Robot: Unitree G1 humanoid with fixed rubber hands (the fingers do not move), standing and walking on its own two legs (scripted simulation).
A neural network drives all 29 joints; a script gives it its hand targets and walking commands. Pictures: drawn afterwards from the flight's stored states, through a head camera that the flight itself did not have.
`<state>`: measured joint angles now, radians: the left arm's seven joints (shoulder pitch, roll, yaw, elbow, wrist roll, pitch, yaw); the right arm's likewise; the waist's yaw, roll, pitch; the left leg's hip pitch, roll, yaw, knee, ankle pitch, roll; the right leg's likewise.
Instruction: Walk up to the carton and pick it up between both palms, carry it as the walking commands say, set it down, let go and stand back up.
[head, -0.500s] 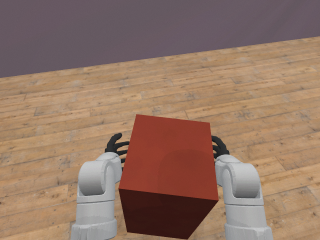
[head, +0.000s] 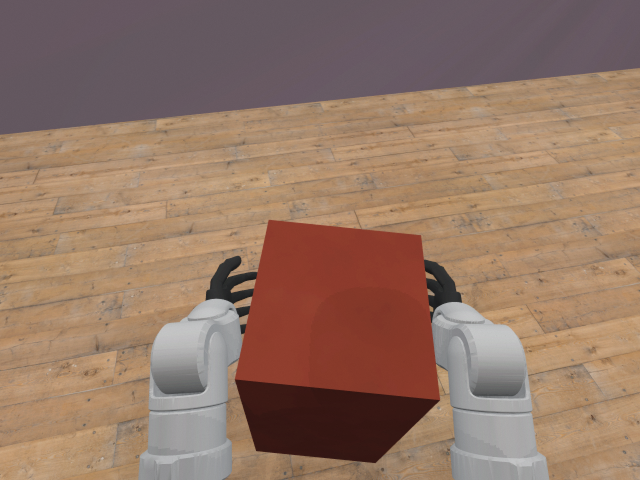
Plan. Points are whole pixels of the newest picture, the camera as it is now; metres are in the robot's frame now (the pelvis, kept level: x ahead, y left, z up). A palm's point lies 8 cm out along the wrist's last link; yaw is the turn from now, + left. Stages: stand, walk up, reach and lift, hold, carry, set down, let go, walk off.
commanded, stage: carry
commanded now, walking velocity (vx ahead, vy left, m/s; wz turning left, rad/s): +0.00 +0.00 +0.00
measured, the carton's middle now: (328, 356) +0.27 +0.01 +0.02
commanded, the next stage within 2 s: none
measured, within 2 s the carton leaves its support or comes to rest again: neither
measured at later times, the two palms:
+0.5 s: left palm (218, 327) +0.27 +0.14 +0.08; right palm (443, 327) +0.28 -0.12 +0.07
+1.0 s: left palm (206, 327) +0.28 +0.15 +0.07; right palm (426, 327) +0.28 -0.11 +0.07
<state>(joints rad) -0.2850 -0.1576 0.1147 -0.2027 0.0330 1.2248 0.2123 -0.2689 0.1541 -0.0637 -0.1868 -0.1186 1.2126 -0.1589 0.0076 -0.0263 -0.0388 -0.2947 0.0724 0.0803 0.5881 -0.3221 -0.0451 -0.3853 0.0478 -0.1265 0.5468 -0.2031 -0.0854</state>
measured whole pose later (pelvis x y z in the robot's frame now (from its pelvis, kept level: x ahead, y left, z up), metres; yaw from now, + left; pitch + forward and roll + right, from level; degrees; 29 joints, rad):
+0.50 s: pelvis -0.01 +0.00 +0.01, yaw +1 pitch +3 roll +1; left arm -0.27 -0.15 0.10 -0.13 0.04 1.19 0.19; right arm -0.25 0.15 -0.07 -0.16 -0.13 1.21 -0.16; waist 0.01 0.00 -0.07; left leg -0.30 0.04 0.04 0.49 -0.25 -0.04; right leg -0.38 0.04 -0.14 0.46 -0.15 -0.12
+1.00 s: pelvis +0.00 +0.01 +0.00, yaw +2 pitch +2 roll +1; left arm -0.27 -0.15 0.10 -0.04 0.08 1.11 0.17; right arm -0.24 0.15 -0.07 -0.07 -0.15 1.13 -0.14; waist 0.00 -0.01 -0.09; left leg -0.30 0.01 0.03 0.55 -0.29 -0.02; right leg -0.39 0.01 -0.15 0.54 -0.20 -0.10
